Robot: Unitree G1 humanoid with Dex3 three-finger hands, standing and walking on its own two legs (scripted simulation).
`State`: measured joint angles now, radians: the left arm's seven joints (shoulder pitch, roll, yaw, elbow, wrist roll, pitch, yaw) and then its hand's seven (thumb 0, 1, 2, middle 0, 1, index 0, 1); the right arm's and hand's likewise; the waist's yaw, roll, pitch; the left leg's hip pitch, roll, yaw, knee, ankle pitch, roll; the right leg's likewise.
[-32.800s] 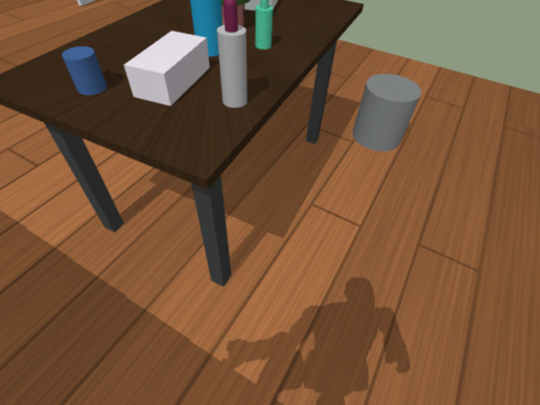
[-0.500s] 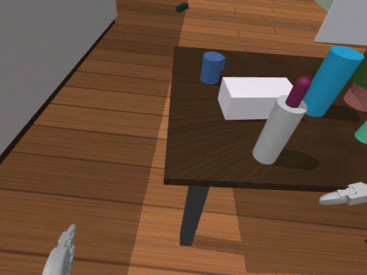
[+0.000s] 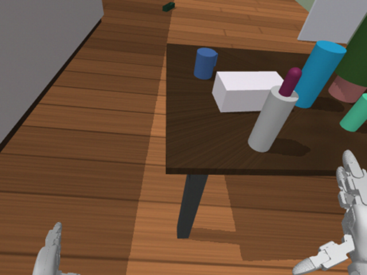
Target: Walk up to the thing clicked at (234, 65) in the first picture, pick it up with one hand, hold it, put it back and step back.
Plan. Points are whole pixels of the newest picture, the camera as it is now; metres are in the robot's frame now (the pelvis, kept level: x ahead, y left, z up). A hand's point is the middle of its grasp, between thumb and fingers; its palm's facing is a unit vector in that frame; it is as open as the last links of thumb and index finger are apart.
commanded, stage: sink last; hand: right
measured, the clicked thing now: (275, 111) +0.49 -0.26 +0.11
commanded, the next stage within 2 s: home in 0.12 s
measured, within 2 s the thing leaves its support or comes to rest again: neither
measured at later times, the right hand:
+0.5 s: hand (342, 198) +0.22 -0.30 +0.13, palm faces +0.43 +0.81 -0.40, open 17.4 cm
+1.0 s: hand (256, 253) +0.19 -0.19 -0.08, palm faces +0.09 +0.97 -0.21, open 17.5 cm
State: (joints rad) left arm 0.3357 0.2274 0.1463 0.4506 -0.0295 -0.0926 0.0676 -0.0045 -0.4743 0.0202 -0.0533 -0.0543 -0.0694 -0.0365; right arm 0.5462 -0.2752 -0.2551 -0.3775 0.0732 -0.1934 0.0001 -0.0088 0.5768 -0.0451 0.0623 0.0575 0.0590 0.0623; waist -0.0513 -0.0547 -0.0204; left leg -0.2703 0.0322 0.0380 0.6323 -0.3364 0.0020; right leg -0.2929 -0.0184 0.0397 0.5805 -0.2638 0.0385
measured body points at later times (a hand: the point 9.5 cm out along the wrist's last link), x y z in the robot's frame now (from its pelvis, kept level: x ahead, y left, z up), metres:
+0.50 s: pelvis +0.01 -0.01 +0.01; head +0.02 +0.00 +0.46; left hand +0.19 +0.20 -0.08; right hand +0.19 -0.34 +0.15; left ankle +0.00 +0.11 -0.73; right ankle +0.03 -0.15 -0.73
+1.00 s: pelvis +0.02 -0.01 +0.01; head +0.05 -0.01 +0.46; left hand +0.17 +0.22 -0.09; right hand +0.18 -0.24 -0.07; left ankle +0.00 +0.11 -0.73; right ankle +0.03 -0.15 -0.73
